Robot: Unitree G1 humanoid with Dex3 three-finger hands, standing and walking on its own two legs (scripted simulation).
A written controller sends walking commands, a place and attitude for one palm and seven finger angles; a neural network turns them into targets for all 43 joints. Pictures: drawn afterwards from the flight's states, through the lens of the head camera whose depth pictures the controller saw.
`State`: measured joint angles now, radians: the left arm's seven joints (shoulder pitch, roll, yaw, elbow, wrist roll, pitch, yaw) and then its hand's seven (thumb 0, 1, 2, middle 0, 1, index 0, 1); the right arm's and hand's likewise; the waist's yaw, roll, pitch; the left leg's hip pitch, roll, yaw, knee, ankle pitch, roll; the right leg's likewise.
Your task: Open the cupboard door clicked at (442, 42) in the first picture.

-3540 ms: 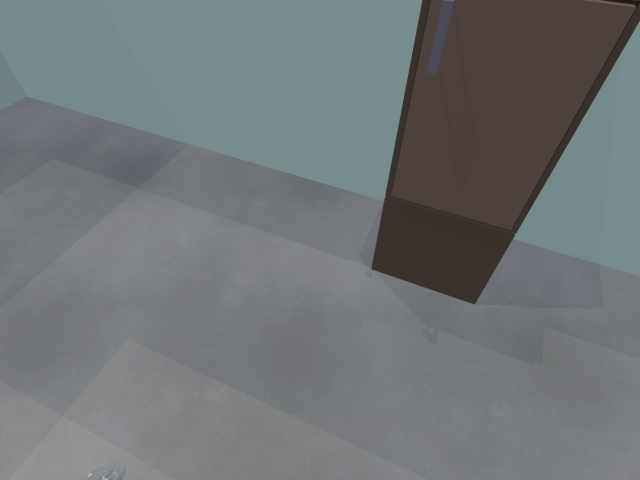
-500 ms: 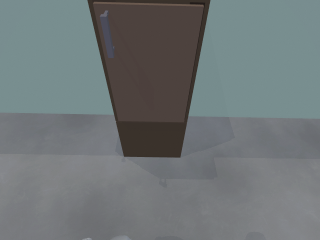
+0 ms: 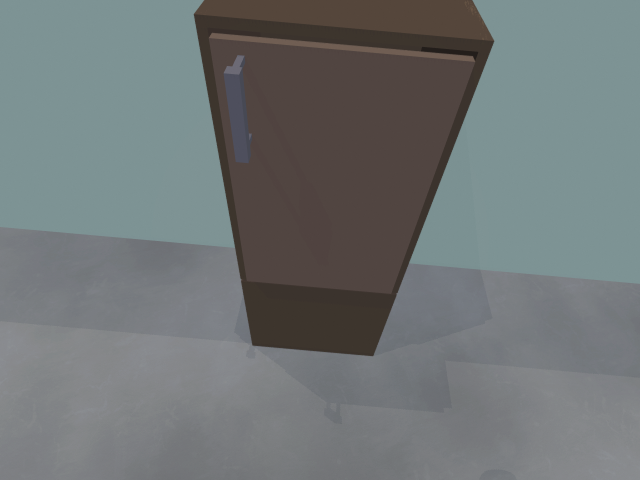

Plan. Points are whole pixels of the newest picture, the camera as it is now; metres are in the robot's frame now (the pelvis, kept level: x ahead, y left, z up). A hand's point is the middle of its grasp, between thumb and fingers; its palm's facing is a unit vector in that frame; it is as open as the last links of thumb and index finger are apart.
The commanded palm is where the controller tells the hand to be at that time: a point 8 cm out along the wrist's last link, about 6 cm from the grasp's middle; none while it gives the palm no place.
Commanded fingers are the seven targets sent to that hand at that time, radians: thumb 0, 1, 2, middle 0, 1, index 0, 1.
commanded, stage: come to a stop and stand still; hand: left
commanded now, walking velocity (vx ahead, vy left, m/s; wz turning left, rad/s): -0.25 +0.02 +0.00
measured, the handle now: (241, 111) +0.58 +0.17 +0.15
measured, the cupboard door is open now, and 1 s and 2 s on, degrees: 0 0 0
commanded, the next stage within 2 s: look again from close up in 0.90 s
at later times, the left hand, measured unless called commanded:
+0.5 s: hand out of the picture +0.05 +0.20 -0.19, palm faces +0.10 -0.97 -0.21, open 7.4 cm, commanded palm none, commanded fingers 0.00 0.90 0.90 -0.20 -0.30 -0.20 -0.30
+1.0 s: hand out of the picture -0.05 +0.17 -0.18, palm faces +0.05 -0.98 -0.17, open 7.4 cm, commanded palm none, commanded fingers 0.00 0.90 0.90 -0.20 -0.30 -0.20 -0.30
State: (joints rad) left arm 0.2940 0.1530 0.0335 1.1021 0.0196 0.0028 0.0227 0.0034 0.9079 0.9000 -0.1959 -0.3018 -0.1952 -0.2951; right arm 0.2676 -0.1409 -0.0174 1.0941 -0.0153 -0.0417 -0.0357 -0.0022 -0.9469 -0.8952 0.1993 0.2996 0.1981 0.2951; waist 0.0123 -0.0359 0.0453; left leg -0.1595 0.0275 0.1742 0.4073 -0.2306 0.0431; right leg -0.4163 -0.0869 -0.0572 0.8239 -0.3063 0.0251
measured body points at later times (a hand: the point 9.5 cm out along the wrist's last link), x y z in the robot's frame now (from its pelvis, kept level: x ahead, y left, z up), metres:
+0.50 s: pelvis -0.02 +0.00 -0.02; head +0.00 +0.02 +0.43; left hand +0.05 +0.25 -0.17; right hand +0.06 -0.24 -0.16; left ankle -0.04 +0.12 -0.75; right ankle +0.07 -0.14 -0.74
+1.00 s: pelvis -0.04 +0.02 +0.00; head -0.03 +0.01 +0.45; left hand -0.05 +0.23 -0.16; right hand -0.04 -0.20 -0.16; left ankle -0.03 +0.12 -0.74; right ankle -0.06 -0.10 -0.74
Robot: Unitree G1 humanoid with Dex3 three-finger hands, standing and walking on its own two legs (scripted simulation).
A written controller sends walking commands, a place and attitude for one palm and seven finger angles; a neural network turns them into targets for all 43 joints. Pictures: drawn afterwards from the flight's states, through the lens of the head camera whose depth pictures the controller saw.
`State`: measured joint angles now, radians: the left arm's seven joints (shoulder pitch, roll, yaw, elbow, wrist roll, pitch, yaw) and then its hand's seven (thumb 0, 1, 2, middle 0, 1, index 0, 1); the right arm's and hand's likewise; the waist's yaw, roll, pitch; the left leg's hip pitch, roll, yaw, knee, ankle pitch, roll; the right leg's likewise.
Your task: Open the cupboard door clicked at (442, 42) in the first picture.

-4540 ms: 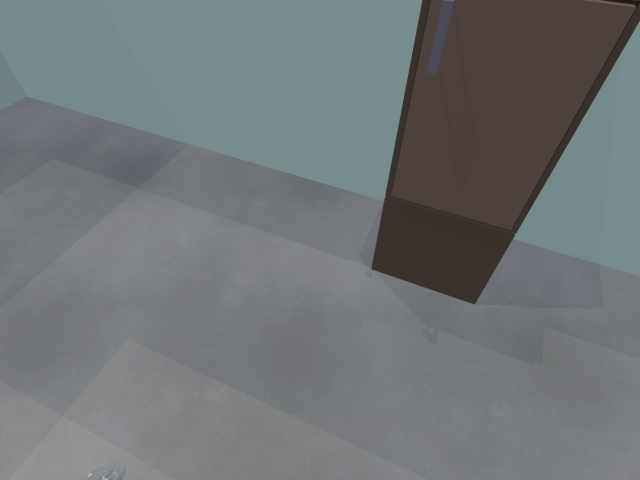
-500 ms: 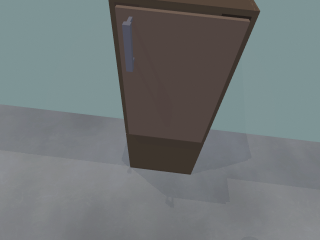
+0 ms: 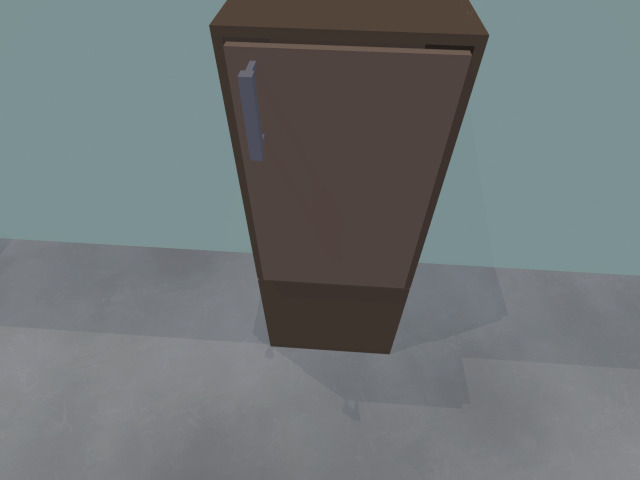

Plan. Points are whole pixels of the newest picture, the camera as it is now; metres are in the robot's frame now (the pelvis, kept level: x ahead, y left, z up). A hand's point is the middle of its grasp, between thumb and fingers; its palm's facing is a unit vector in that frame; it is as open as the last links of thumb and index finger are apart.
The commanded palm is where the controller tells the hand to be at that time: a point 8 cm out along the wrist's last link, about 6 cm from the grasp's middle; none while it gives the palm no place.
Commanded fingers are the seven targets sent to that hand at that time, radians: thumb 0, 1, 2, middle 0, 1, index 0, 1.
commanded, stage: look again from close up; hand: left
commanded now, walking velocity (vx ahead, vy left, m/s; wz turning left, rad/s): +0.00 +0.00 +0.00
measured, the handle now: (254, 112) +0.62 +0.15 +0.15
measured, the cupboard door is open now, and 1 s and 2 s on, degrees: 0 0 0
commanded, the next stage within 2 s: shuffle to correct the standing spot in 0.50 s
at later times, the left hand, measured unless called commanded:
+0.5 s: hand out of the picture +0.01 +0.17 -0.18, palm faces +0.01 -0.97 -0.22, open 7.4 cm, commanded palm none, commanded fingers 0.00 0.90 0.90 -0.20 -0.30 -0.20 -0.30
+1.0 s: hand out of the picture +0.03 +0.15 -0.20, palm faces +0.00 -0.99 -0.17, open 7.4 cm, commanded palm none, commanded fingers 0.00 0.90 0.90 -0.20 -0.30 -0.20 -0.30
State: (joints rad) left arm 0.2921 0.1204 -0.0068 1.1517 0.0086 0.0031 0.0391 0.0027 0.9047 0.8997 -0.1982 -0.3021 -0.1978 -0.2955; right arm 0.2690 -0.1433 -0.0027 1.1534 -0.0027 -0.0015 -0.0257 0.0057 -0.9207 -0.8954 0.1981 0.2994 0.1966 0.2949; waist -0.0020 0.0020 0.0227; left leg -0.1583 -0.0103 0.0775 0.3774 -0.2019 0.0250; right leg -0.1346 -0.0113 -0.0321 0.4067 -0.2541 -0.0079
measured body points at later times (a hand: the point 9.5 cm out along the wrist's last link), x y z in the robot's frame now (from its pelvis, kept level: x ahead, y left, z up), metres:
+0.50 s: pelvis +0.00 -0.01 -0.01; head +0.00 -0.02 +0.44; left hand +0.01 +0.22 -0.16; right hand +0.00 -0.23 -0.17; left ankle +0.00 +0.10 -0.74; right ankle -0.02 -0.11 -0.74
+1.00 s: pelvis +0.06 -0.02 -0.02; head +0.09 -0.01 +0.43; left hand +0.04 +0.20 -0.18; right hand +0.05 -0.23 -0.17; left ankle +0.00 +0.10 -0.74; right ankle +0.00 -0.10 -0.71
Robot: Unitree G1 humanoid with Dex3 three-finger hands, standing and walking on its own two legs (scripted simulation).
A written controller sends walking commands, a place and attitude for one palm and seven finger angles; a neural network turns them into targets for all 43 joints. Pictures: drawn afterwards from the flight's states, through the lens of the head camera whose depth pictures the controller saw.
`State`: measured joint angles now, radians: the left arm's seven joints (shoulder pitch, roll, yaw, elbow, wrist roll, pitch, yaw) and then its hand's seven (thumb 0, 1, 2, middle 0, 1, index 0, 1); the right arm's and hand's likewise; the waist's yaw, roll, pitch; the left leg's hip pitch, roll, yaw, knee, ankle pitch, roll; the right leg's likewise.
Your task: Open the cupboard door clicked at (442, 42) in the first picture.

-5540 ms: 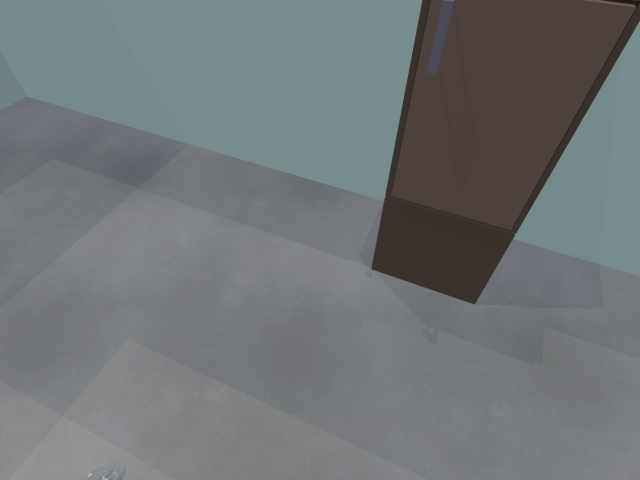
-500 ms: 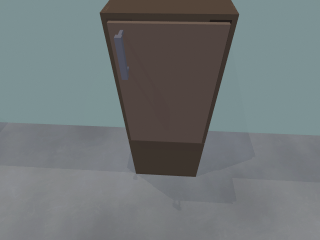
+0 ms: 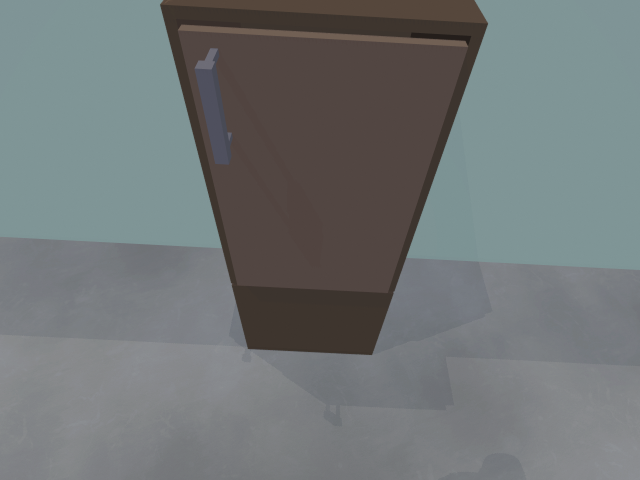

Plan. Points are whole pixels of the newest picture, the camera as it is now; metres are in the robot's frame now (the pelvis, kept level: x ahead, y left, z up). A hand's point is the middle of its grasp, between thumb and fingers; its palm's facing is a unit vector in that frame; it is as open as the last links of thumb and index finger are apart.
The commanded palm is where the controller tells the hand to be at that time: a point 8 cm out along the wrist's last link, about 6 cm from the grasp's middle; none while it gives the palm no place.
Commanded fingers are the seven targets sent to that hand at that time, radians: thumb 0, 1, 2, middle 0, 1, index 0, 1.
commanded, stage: come to a stop and stand still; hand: left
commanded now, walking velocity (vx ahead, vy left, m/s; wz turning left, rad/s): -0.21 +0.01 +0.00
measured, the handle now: (218, 109) +0.55 +0.18 +0.17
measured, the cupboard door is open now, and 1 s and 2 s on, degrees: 0 0 0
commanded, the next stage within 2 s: look again from close up in 0.84 s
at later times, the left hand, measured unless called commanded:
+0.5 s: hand out of the picture +0.05 +0.19 -0.18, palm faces +0.08 -0.97 -0.22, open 7.4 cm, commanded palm none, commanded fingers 0.00 0.90 0.90 -0.20 -0.30 -0.20 -0.30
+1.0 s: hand out of the picture +0.03 +0.19 -0.15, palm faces +0.02 -0.97 -0.25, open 7.4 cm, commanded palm none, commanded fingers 0.00 0.90 0.90 -0.20 -0.30 -0.20 -0.30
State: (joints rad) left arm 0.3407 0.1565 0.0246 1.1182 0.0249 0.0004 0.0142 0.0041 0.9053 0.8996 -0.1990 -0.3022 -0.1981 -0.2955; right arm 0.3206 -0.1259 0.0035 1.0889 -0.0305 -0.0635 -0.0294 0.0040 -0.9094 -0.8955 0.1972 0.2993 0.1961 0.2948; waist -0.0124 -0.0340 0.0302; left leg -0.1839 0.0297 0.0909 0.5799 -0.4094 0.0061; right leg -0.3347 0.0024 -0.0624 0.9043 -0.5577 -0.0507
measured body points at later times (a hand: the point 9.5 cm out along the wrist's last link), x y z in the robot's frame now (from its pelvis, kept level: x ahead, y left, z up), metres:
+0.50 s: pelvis +0.01 +0.00 +0.00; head +0.03 +0.02 +0.45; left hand +0.04 +0.24 -0.16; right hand +0.12 -0.23 -0.14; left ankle +0.02 +0.10 -0.73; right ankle +0.03 -0.11 -0.73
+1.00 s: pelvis +0.02 +0.00 +0.01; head +0.03 -0.02 +0.46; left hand +0.03 +0.24 -0.13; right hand +0.05 -0.23 -0.15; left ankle +0.02 +0.10 -0.73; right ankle +0.03 -0.11 -0.73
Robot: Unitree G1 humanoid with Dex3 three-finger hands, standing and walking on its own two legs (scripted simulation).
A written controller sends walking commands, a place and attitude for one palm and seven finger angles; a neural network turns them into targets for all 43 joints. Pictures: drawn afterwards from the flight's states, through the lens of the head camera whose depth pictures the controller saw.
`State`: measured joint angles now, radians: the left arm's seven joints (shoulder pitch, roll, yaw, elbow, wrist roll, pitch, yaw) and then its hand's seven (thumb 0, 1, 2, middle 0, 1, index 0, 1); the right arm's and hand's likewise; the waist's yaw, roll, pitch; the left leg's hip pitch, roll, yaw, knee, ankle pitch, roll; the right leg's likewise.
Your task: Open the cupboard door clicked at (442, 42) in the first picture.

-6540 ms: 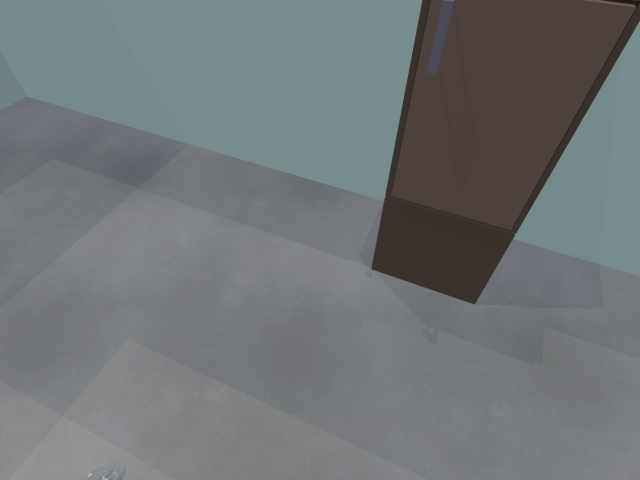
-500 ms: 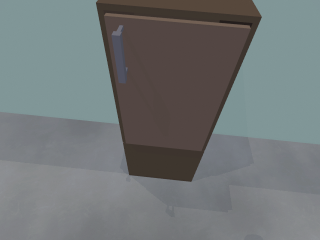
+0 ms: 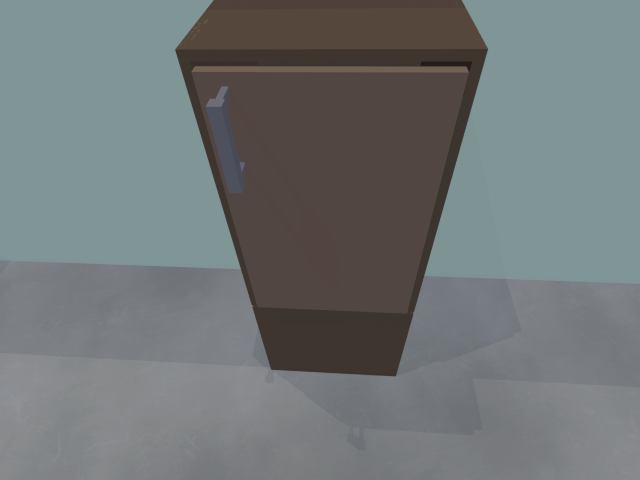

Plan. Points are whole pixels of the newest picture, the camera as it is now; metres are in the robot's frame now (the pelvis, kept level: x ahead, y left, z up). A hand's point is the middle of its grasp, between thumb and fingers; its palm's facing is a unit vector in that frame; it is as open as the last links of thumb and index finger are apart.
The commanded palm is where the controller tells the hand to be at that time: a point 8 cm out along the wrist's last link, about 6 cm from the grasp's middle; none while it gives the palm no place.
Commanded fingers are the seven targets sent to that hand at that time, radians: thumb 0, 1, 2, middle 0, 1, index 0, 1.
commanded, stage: look again from close up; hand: left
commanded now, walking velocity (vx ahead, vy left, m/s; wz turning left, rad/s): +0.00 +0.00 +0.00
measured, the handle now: (230, 141) +0.53 +0.17 +0.15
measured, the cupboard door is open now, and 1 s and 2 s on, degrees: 0 0 0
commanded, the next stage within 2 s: raise the hand with hooked fingers in 0.40 s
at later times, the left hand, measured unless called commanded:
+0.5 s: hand out of the picture +0.03 +0.14 -0.17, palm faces +0.02 -0.97 -0.23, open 7.3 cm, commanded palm +0.11 +0.19 -0.07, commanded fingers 0.00 0.88 0.89 -0.20 -0.31 -0.20 -0.31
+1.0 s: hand (188, 444) +0.17 +0.17 -0.01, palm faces +0.11 -0.99 -0.02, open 9.1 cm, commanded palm +0.16 +0.22 +0.01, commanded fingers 0.00 0.29 0.64 -0.24 -0.69 -0.24 -0.69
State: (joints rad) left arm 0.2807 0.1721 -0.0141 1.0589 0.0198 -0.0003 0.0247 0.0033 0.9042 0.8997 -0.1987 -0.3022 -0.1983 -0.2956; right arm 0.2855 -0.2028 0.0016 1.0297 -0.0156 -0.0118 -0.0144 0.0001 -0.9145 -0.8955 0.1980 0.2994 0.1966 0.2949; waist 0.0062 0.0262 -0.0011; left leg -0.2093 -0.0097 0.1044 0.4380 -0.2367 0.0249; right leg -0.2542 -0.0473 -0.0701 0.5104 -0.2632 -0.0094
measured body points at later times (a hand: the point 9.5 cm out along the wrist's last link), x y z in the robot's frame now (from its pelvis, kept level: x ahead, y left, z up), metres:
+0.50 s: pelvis +0.02 -0.04 +0.00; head +0.02 -0.06 +0.45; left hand +0.03 +0.19 -0.15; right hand +0.02 -0.26 -0.17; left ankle +0.00 +0.10 -0.74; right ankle +0.00 -0.11 -0.74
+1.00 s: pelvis +0.00 -0.03 -0.05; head +0.02 -0.03 +0.40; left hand +0.16 +0.22 -0.01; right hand +0.23 -0.28 -0.08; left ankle +0.00 +0.12 -0.74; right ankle +0.00 -0.11 -0.74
